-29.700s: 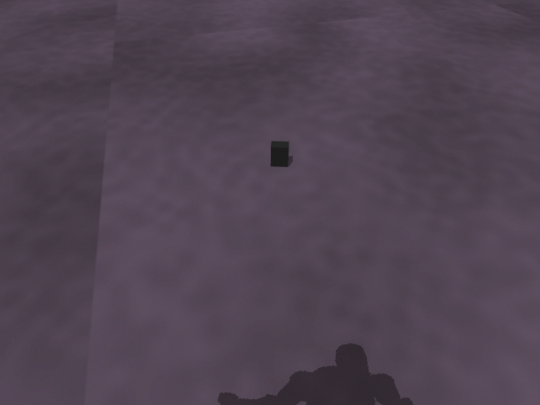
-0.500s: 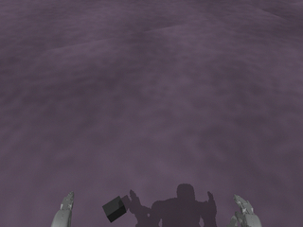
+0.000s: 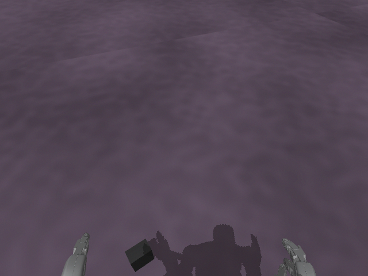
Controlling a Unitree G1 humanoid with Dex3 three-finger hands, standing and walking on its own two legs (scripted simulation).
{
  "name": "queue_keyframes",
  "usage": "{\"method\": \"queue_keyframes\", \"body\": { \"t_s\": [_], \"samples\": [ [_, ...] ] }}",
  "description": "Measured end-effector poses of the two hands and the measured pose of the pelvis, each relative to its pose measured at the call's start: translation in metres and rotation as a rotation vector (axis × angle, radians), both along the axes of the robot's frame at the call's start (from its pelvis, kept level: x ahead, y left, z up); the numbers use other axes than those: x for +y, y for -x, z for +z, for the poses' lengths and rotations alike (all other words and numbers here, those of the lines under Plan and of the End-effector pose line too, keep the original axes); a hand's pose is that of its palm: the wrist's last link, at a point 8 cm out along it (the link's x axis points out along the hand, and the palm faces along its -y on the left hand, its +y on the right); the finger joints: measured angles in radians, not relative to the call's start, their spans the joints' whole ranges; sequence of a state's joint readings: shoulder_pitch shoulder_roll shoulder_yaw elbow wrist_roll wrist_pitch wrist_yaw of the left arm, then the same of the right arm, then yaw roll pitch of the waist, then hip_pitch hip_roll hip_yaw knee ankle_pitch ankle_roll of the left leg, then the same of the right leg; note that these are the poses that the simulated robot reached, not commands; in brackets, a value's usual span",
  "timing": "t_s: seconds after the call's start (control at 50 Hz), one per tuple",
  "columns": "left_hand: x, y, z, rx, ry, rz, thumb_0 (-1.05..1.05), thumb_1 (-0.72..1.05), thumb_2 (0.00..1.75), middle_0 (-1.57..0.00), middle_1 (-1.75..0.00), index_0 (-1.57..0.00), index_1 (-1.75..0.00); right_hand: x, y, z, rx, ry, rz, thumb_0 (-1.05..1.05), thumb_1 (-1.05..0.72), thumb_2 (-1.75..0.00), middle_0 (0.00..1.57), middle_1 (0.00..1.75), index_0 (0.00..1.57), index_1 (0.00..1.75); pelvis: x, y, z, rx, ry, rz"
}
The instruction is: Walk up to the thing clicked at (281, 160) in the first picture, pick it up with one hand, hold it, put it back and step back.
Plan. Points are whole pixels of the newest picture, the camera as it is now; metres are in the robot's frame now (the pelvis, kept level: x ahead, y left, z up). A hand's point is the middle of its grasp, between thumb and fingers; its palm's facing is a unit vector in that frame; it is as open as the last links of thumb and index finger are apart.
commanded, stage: home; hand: left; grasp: from the side
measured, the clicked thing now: (140, 255) +0.37 +0.21 -0.65
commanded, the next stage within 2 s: stand in 0.08 s
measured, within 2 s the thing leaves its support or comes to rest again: neither
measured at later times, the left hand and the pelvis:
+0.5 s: hand out of the picture +0.16 +0.19 -0.08, palm faces +0.02 -0.95 -0.32, open 12.8 cm; pelvis -0.01 +0.00 +0.00, yaw +0 degrees
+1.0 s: hand out of the picture +0.05 +0.25 -0.11, palm faces -0.02 -0.94 -0.34, open 7.4 cm; pelvis -0.01 +0.01 +0.05, yaw +0 degrees
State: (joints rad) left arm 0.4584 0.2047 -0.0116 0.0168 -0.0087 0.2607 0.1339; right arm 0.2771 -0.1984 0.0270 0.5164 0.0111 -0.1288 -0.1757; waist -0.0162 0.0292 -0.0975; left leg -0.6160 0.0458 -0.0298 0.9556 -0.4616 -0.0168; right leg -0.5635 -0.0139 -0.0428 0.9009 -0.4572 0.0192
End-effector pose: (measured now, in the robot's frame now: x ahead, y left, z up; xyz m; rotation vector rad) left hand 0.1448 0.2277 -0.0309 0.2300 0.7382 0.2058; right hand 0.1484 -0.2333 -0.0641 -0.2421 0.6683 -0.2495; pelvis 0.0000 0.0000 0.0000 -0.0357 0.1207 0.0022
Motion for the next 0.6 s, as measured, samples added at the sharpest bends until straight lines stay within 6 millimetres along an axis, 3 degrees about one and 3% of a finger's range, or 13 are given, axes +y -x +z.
{"method": "queue_keyframes", "body": {
  "t_s": [0.3, 0.44, 0.52, 0.6],
  "samples": [
    [0.002, 0.002, 0.000, -0.006, -0.001, 0.000, -0.01, -0.50, 0.11, -0.10, -0.11, -0.10, -0.11, 0.002, 0.003, 0.000, -0.003, 0.003, 0.003, 0.01, -0.90, -0.90, 0.20, 0.30, 0.20, 0.30, 0.002, 0.003, 0.000, -0.001, 0.001, 0.000],
    [0.001, 0.003, 0.000, -0.004, -0.003, 0.000, 0.00, -0.15, 0.46, -0.17, -0.24, -0.17, -0.24, 0.002, 0.002, -0.001, -0.005, -0.001, 0.006, 0.01, -0.90, -0.90, 0.20, 0.30, 0.20, 0.30, 0.001, 0.002, -0.001, 0.001, 0.000, 0.000],
    [0.010, 0.003, -0.021, 0.041, -0.044, -0.096, 0.00, 0.12, 0.67, -0.19, -0.27, -0.19, -0.27, -0.006, 0.007, -0.014, 0.164, 0.041, 0.131, 0.01, -0.90, -0.90, 0.20, 0.30, 0.20, 0.30, -0.001, 0.007, 0.005, -0.056, -0.023, -0.004],
    [0.028, 0.017, -0.037, 0.132, -0.044, -0.101, 0.00, 0.42, 0.79, -0.20, -0.29, -0.20, -0.29, -0.024, 0.023, -0.016, 0.286, 0.034, 0.122, 0.01, -0.90, -0.90, 0.20, 0.30, 0.20, 0.30, -0.002, 0.010, 0.012, -0.089, -0.036, -0.003]
  ]
}}
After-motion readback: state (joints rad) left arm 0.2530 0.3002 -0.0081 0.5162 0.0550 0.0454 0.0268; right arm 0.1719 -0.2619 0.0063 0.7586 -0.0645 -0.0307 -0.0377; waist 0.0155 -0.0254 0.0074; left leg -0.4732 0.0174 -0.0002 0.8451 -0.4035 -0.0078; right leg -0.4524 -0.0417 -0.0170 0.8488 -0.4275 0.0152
